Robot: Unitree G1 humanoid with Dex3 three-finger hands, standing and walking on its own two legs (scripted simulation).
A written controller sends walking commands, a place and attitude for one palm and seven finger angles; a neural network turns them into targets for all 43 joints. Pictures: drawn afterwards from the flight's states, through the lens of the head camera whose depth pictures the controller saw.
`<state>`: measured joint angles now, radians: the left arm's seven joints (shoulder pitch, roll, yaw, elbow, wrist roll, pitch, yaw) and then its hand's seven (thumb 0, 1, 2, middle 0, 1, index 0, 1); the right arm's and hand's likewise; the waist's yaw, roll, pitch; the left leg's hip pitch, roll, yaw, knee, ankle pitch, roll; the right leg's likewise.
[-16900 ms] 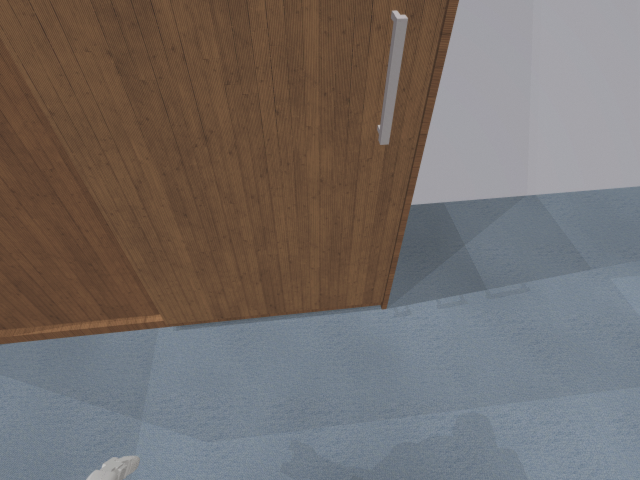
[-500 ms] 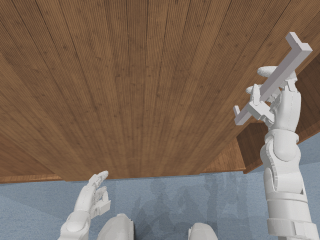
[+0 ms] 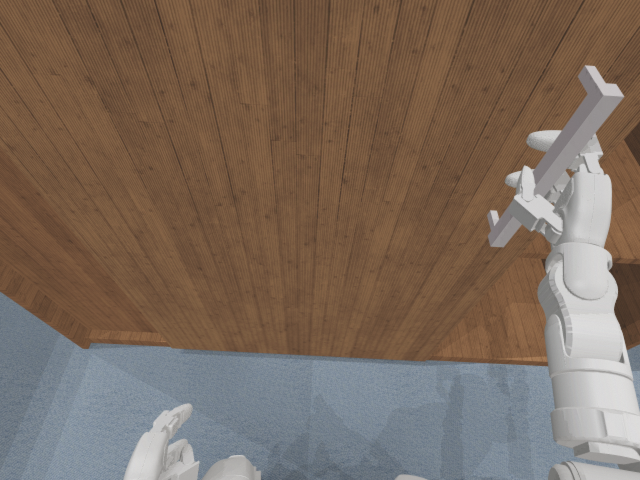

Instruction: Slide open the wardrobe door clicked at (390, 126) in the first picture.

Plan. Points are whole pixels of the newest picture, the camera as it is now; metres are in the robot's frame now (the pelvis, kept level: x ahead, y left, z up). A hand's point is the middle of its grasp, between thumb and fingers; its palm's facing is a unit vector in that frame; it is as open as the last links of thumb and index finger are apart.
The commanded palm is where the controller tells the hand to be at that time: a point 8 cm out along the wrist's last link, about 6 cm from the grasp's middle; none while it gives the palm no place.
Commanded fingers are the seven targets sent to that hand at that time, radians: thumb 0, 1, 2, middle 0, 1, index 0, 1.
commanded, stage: step sideways, sliding the door along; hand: right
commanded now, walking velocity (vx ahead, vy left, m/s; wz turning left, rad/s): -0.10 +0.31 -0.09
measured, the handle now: (535, 171) +0.43 -0.26 +0.14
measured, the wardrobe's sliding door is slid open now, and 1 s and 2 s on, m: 0.47 0.67 0.67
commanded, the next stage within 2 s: stop walking and hold the door there in 1.12 s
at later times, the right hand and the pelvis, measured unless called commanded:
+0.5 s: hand (373, 187) +0.40 -0.06 +0.14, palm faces +0.41 +0.91 -0.11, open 6.3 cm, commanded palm +0.37 -0.05 +0.14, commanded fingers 0.00 -0.90 -0.90 0.45 1.40 0.45 1.40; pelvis +0.00 +0.19 -0.01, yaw -5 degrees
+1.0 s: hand (332, 177) +0.42 -0.01 +0.14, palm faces +0.65 +0.75 -0.13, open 6.9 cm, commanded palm +0.37 +0.03 +0.14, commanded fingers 0.00 -0.90 -0.90 0.45 1.40 0.45 1.40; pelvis +0.05 +0.33 +0.00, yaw -7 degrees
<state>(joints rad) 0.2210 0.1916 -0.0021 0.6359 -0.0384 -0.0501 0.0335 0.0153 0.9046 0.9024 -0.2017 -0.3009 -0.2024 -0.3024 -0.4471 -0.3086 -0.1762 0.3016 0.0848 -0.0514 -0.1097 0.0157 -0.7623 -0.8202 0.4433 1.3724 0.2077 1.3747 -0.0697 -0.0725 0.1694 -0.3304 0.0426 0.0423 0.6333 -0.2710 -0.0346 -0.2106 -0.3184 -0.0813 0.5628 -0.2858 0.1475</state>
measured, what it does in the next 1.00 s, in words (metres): steps to the left: left foot, then right foot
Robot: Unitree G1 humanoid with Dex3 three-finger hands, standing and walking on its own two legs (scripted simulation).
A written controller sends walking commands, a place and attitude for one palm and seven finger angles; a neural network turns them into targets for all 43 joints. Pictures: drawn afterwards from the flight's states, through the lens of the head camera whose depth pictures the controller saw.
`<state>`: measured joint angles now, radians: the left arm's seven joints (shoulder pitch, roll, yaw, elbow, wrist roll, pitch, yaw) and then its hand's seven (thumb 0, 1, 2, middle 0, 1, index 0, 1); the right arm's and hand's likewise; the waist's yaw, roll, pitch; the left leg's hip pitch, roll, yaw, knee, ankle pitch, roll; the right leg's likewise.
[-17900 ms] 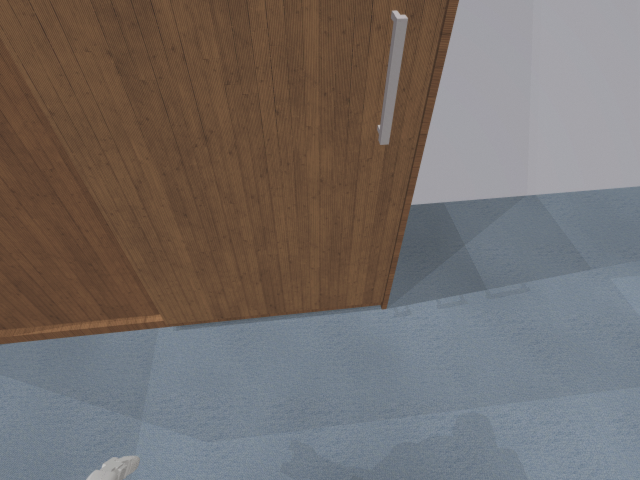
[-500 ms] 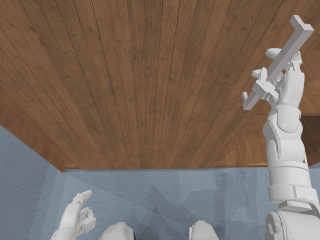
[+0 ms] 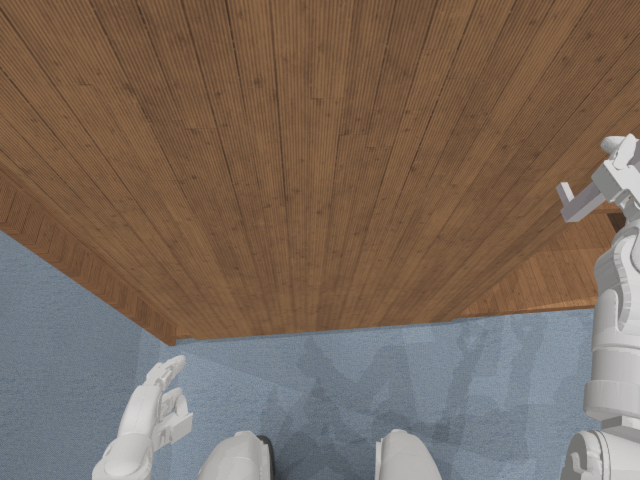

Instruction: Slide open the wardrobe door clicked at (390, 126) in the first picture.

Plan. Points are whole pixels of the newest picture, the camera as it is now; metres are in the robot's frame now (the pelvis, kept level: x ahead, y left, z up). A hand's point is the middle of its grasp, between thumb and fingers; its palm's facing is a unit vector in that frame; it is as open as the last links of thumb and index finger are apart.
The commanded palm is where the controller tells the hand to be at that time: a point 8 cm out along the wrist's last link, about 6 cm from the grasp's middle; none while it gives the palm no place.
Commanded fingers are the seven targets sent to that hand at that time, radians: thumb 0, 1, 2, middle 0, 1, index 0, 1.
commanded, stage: step sideways, sliding the door along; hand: right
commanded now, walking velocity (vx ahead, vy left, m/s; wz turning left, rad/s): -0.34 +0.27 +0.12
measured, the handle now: (632, 143) +0.45 -0.34 +0.13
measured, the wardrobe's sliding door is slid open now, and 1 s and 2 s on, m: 0.67 0.67 0.67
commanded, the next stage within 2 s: stop walking and hold the door there in 0.12 s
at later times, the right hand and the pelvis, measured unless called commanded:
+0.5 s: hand (619, 173) +0.41 -0.31 +0.13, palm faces +0.64 +0.63 -0.44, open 6.8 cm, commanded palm +0.35 -0.32 +0.12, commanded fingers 0.00 -0.90 -0.90 0.45 1.40 0.45 1.40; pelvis +0.08 +0.08 +0.00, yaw +6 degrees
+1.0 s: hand (621, 173) +0.40 -0.31 +0.14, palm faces +0.60 +0.74 -0.32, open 6.7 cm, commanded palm +0.35 -0.32 +0.12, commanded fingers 0.00 -0.90 -0.90 0.45 1.40 0.45 1.40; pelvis +0.04 +0.05 +0.01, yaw +9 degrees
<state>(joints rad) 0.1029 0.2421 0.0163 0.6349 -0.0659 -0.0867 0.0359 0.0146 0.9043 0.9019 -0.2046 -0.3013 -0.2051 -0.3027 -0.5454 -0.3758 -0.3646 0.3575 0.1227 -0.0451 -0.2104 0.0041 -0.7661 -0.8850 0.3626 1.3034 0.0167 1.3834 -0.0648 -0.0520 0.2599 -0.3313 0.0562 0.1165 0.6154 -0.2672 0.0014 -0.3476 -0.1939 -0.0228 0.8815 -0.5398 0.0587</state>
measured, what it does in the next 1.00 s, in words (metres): steps on the spot: right foot, then left foot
